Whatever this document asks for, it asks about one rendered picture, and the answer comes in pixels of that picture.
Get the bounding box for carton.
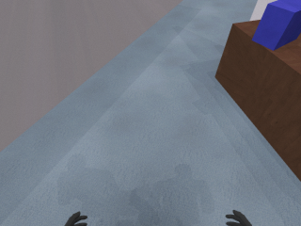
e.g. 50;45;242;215
252;0;301;51

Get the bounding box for left robot hand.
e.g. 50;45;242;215
65;211;87;226

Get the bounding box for right robot hand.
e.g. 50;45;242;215
225;210;252;226

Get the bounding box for pedestal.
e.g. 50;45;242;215
215;20;301;182

